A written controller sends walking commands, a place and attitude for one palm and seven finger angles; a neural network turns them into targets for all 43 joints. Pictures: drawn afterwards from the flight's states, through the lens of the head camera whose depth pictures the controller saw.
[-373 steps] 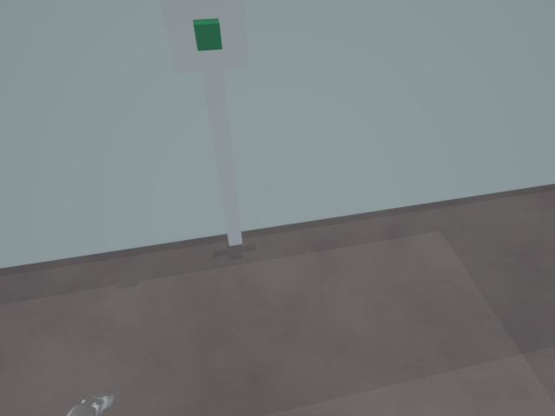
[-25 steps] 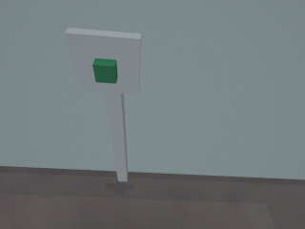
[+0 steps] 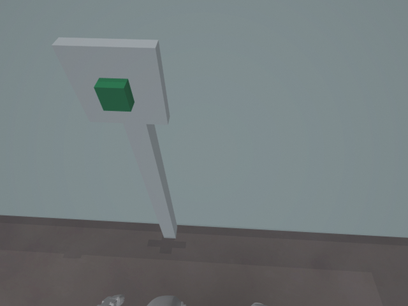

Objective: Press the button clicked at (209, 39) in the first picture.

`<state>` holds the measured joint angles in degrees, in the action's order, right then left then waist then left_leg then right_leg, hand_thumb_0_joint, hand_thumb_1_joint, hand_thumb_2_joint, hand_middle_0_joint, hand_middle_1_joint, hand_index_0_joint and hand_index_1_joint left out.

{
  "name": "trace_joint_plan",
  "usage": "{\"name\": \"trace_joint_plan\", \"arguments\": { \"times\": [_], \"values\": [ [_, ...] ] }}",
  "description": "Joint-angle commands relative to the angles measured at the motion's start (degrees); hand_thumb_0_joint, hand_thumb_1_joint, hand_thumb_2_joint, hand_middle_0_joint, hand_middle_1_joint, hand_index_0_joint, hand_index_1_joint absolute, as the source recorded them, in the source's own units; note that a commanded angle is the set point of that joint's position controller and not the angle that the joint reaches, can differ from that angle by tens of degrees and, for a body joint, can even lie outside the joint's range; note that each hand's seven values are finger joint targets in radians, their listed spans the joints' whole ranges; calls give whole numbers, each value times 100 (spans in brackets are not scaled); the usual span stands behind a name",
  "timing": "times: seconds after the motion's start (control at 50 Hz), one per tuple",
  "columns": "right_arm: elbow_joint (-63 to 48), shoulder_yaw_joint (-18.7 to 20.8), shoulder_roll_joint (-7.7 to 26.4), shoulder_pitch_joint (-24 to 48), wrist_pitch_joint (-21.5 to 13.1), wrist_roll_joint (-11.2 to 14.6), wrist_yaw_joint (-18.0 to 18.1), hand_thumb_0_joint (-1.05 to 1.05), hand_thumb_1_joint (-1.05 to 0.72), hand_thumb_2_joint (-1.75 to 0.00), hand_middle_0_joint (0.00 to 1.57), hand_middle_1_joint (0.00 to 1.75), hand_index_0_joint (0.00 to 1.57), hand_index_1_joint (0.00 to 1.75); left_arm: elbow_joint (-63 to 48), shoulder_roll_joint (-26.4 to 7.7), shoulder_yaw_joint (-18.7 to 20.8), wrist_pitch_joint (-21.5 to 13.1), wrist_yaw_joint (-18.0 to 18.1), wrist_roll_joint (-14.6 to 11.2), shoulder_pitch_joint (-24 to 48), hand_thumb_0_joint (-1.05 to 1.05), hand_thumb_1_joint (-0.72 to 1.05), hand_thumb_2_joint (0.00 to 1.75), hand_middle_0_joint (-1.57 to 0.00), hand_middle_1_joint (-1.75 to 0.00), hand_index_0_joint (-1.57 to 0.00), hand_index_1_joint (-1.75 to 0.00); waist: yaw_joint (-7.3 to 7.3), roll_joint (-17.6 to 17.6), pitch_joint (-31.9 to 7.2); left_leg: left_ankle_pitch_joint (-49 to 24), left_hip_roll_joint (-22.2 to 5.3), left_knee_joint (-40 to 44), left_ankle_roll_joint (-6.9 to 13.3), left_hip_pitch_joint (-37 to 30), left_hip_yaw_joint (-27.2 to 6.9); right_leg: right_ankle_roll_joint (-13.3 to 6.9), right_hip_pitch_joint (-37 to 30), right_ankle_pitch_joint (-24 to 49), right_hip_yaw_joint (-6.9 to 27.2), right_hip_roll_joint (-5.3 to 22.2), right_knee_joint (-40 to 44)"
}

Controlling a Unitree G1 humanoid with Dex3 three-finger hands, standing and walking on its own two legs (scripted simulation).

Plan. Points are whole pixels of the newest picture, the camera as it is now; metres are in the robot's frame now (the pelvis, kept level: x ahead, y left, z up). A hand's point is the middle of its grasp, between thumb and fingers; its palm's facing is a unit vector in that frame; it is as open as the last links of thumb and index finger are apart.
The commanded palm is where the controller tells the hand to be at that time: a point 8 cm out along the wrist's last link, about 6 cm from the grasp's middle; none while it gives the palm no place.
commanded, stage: come to a stop and stand still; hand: left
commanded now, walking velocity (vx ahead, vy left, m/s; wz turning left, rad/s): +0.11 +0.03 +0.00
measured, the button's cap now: (115, 94) +0.47 +0.21 +0.16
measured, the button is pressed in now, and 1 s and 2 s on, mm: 0 0 0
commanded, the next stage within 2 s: look again from close up in 1.30 s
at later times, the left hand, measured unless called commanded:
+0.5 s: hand out of the picture -0.05 +0.21 -0.16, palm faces -0.02 -0.99 -0.17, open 7.4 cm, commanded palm none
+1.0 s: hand out of the picture -0.03 +0.12 -0.16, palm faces +0.03 -0.99 -0.16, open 7.3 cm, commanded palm none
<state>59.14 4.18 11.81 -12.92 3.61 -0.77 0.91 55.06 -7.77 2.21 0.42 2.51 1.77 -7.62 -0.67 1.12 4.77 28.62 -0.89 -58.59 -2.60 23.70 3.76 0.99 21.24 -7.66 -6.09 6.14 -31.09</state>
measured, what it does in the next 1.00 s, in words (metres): steps on the spot: left foot, then right foot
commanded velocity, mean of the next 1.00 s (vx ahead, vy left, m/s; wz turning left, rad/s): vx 0.05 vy -0.05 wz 0.00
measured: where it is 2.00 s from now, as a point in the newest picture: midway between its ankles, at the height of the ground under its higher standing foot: outside the picture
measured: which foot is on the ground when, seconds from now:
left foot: up 0.00-0.08, down 0.10-1.00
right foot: down 0.00-0.10, up 0.12-0.60, down 0.62-1.00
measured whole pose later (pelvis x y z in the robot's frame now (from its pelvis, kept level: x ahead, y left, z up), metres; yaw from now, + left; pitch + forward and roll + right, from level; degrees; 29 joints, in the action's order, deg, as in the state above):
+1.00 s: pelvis -0.01 -0.03 +0.01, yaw -1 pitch -1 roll +1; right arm 66.0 0.7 7.3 -16.3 0.5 -0.7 2.5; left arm 65.0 -4.6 -0.4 -1.1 2.4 0.5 -19.6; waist -0.2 1.3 1.1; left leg 12.7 -3.5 -24.5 -2.1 10.7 4.0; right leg -2.8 7.3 -16.8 -2.8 -1.7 -24.9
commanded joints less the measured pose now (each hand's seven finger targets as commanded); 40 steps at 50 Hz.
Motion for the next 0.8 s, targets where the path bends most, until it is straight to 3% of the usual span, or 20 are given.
{"name": "trace_joint_plan", "arguments": {
  "times": [0.0,0.04,0.06,0.08,0.1,0.12,0.14,0.16,0.22,0.32,0.44,0.5,0.54,0.56,0.58,0.6,0.62,0.66,0.72,0.78],
  "values": [
    [-247,34,54,-819,-100,-14,-95,0,-90,-90,20,30,20,30,-335,-1353,385,76,68,60,-180,0,90,90,-20,-30,-20,-30,2,-1175,-639,-202,-143,1143,141,-781,-123,-950,135,-847,1369,1386,1514],
    [-89,9,6,-1378,-173,-4,-83,0,-90,-90,20,30,20,30,-397,-1271,347,155,26,23,-46,0,90,90,-20,-30,-20,-30,-272,-922,-646,-979,58,2651,208,-1853,196,-567,809,-1816,1098,940,1212],
    [-84,17,182,-1536,-220,-17,-61,0,-90,-90,20,30,20,30,-421,-1018,284,211,-10,-29,-87,0,90,90,-20,-30,-20,-30,-347,-60,-546,-722,-148,3513,267,-1945,-280,-310,1089,-2179,749,458,396],
    [-227,115,708,-1327,-278,-86,-25,0,-90,-90,20,30,20,30,-479,-520,204,251,-46,-121,-171,0,90,90,-20,-30,-20,-30,-336,1830,-228,851,-1429,4798,623,-1210,-2244,49,1579,-2391,205,-326,-1163],
    [-483,124,937,-745,-269,-106,21,0,-90,-90,20,30,20,30,-529,-504,182,262,-55,-111,1,0,90,90,-20,-30,-20,-30,-245,1862,326,1440,-1940,5483,991,160,-2796,42,1282,-2022,666,-381,-1880],
    [-652,77,879,-170,-292,-130,22,0,-90,-90,20,30,20,30,-502,-625,213,234,-134,-91,-164,0,90,90,-20,-30,-20,-30,59,1385,313,1615,-1997,5606,1227,633,-2656,-21,837,-1460,910,-184,-2289],
    [-601,18,657,21,-338,-145,55,0,-90,-90,20,30,20,30,-251,-613,241,238,-164,6,-346,0,90,90,-20,-30,-20,-30,154,944,126,1203,-1595,5393,1021,474,-2308,-13,726,-1145,917,-364,-2747],
    [-573,-29,570,115,-383,-123,79,0,-90,-90,20,30,20,30,-70,-547,232,220,-197,11,-717,0,90,90,-20,-30,-20,-30,275,601,2,804,-1453,5173,939,108,-1944,9,848,-929,876,-435,-3090],
    [-420,-50,466,-289,-490,-49,116,0,-90,-90,20,30,20,30,209,-499,172,125,-243,0,-1044,0,90,90,-20,-30,-20,-30,134,156,-75,25,-1247,5000,893,-857,-1383,73,1263,-595,723,-458,-3235],
    [-44,-54,335,-1127,-537,-47,188,0,-90,-90,20,30,20,30,220,-570,161,81,-240,13,-904,0,90,90,-20,-30,-20,-30,-191,424,-145,-380,-1506,5022,1035,-1886,-1632,94,1547,-910,728,-311,-2554],
    [209,-80,357,-1327,-508,-86,203,0,-90,-90,20,30,20,30,312,-318,29,111,-221,-17,-884,0,90,90,-20,-30,-20,-30,-242,545,-290,-1142,-1627,4912,1217,-1731,-1540,19,552,-1626,548,-249,-1093],
    [325,-96,343,-1175,-467,-78,167,0,-90,-90,20,30,20,30,508,-142,-30,62,-173,-61,-1203,0,90,90,-20,-30,-20,-30,-83,530,-417,-1098,-1367,4695,1078,-1258,-1325,-41,-396,-1477,374,-427,-90],
    [408,-127,208,-1085,-449,-19,143,0,-90,-90,20,30,20,30,692,-170,-43,-4,-121,-72,-1515,0,90,90,-20,-30,-20,-30,93,179,-439,-991,-1015,4269,744,-688,-989,-66,-1344,-511,410,-400,970],
    [416,-177,36,-1099,-447,12,124,0,-90,-90,20,30,20,30,748,-289,-41,-43,-73,-80,-1586,0,90,90,-20,-30,-20,-30,107,-116,-413,-901,-760,4032,550,-274,-750,-162,-1747,-535,853,-107,1157],
    [416,-237,-161,-1020,-434,31,108,0,-90,-90,20,30,20,30,796,-388,-54,-82,-37,-96,-1591,0,90,90,-20,-30,-20,-30,106,-414,-179,-888,-435,3770,383,-164,-457,-352,-1535,-912,1295,282,1408],
    [430,-295,-301,-1036,-431,17,85,0,-90,-90,20,30,20,30,797,-527,-65,-107,-33,-117,-1526,0,90,90,-20,-30,-20,-30,41,-599,-74,-1056,-257,3621,307,-417,-263,-522,-1127,-1181,1470,525,1603],
    [466,-310,-337,-1095,-426,-5,54,0,-90,-90,20,30,20,30,764,-547,-79,-104,-27,-119,-1446,0,90,90,-20,-30,-20,-30,-28,-269,13,-1295,-194,3612,303,-705,-273,-553,-794,-1206,1422,533,1598],
    [594,-311,-278,-1167,-407,-41,77,0,-90,-90,20,30,20,30,886,-397,-124,-189,-26,-140,-1436,0,90,90,-20,-30,-20,-30,-49,-807,28,-1814,-322,3521,292,-1011,-225,-487,-728,-335,1190,191,1408],
    [688,-300,-196,-1206,-409,-7,93,0,-90,-90,20,30,20,30,872,-288,-175,-184,-12,-143,-1463,0,90,90,-20,-30,-20,-30,-30,-321,189,-2189,-466,3660,326,-1149,-332,-379,-727,102,976,-1,1227],
    [695,-309,-187,-1132,-410,6,116,0,-90,-90,20,30,20,30,887,-327,-163,-192,-1,-150,-1561,0,90,90,-20,-30,-20,-30,3,-168,76,-2314,-500,3664,301,-1248,-289,-358,-902,488,966,11,1169]
  ]
}}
